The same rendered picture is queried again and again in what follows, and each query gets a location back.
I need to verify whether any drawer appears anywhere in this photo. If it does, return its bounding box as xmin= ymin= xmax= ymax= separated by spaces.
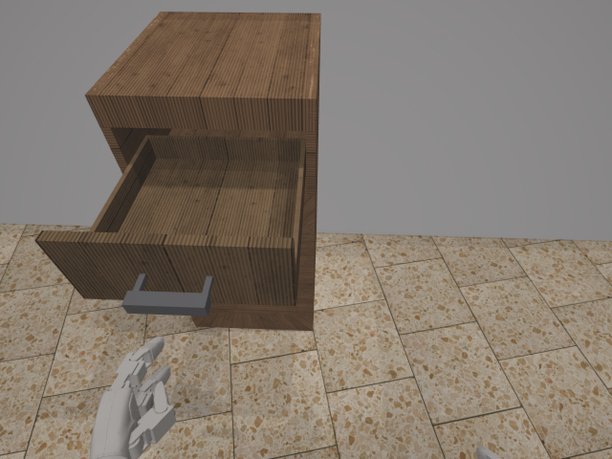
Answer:
xmin=34 ymin=135 xmax=306 ymax=306

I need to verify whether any cabinet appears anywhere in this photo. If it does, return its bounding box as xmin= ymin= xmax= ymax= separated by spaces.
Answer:
xmin=85 ymin=11 xmax=321 ymax=331

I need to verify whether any left robot hand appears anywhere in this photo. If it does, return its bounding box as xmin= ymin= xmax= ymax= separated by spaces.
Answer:
xmin=90 ymin=336 xmax=176 ymax=459

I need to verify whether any handle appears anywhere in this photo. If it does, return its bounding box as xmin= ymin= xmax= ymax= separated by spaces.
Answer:
xmin=121 ymin=273 xmax=214 ymax=317

